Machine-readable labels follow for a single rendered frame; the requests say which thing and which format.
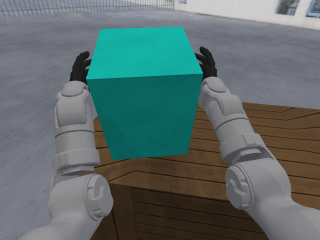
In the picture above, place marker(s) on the right robot upper arm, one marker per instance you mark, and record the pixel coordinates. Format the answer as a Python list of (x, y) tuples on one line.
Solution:
[(262, 189)]

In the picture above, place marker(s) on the robot right hand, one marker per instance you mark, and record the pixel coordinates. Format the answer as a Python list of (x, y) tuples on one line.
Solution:
[(208, 63)]

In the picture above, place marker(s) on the left robot upper arm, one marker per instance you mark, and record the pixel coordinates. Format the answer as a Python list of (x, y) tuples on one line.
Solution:
[(76, 207)]

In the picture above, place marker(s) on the robot left forearm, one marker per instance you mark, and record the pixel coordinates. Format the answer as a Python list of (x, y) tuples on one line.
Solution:
[(76, 152)]

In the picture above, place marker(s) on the carton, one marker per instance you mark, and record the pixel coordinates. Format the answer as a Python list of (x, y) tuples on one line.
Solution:
[(145, 85)]

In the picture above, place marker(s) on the pedestal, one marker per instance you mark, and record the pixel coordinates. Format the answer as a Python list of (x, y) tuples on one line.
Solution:
[(183, 197)]

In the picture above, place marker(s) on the robot left hand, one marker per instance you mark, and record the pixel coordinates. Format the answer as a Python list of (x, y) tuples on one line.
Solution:
[(79, 73)]

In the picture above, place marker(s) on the robot right forearm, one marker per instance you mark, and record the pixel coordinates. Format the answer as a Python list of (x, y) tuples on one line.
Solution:
[(238, 141)]

